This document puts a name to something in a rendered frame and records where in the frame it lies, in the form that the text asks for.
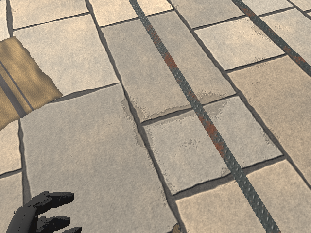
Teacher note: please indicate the left robot hand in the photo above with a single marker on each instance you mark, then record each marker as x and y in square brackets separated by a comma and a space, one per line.
[25, 219]

